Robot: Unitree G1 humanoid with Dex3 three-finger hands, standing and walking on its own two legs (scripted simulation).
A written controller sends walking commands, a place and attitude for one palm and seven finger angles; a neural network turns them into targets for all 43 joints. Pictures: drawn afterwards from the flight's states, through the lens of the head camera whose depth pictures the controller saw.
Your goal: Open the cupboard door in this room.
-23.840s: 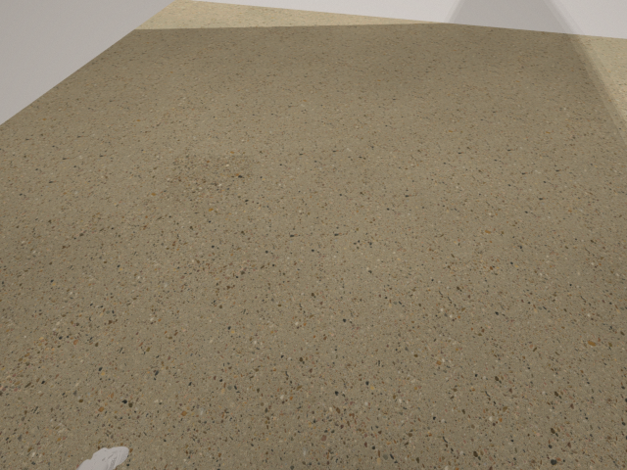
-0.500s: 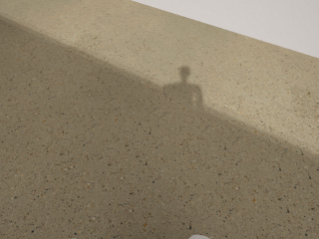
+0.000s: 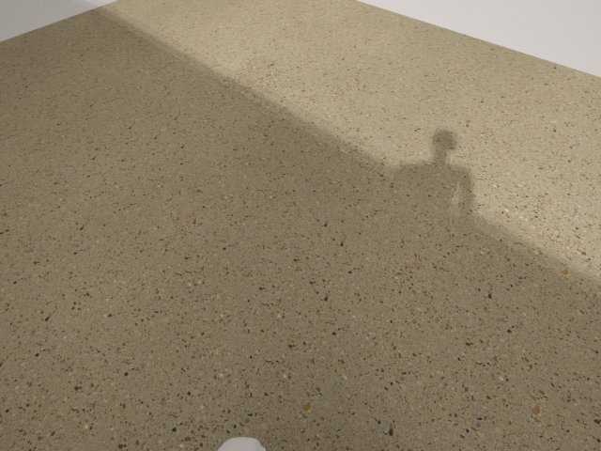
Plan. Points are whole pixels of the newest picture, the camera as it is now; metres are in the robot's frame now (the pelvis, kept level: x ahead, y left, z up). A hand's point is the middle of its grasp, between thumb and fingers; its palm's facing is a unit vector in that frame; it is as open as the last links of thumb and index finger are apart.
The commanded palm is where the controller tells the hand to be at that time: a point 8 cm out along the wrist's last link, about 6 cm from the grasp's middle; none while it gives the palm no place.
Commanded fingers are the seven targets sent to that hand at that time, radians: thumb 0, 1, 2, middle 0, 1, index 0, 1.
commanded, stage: turn or walk to find it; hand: left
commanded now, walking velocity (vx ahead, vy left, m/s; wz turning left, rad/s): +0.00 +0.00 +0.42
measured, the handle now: out of the picture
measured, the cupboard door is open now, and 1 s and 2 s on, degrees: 0 0 0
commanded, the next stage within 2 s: none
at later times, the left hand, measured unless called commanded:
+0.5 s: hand out of the picture +0.02 +0.26 -0.17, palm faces +0.23 -0.94 -0.24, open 7.4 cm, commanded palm none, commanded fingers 0.00 0.90 0.90 -0.20 -0.30 -0.20 -0.30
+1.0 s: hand out of the picture -0.06 +0.20 -0.16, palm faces +0.44 -0.86 -0.26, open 7.4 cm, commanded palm none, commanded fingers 0.00 0.90 0.90 -0.20 -0.30 -0.20 -0.30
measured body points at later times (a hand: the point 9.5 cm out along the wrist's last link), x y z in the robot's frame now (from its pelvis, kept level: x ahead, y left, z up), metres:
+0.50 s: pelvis -0.01 +0.04 +0.00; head +0.03 +0.06 +0.45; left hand +0.01 +0.31 -0.15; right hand +0.12 -0.18 -0.14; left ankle -0.04 +0.15 -0.74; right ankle +0.01 -0.10 -0.69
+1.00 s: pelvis -0.02 +0.00 +0.00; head +0.03 +0.00 +0.44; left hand -0.08 +0.24 -0.14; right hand +0.14 -0.21 -0.16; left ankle -0.10 +0.14 -0.69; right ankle +0.02 -0.09 -0.74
